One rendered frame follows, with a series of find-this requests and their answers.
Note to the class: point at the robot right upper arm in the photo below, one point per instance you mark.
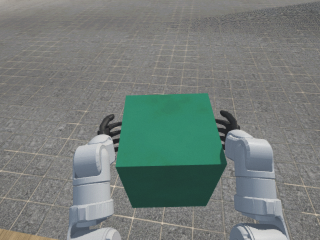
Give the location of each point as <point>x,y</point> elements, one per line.
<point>256,231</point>

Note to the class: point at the robot left hand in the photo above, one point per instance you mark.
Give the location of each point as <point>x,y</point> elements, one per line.
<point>104,129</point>

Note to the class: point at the right robot forearm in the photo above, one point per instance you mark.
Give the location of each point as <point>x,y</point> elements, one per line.
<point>254,169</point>

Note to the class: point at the robot left upper arm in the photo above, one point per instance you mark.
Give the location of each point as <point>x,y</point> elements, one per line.
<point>107,233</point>

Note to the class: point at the left robot forearm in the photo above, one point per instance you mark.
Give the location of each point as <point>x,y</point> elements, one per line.
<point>92,203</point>

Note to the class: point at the robot right hand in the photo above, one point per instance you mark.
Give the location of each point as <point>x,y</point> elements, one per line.
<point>230,125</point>

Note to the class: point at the carton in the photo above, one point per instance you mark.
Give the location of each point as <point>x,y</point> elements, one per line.
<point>170,153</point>

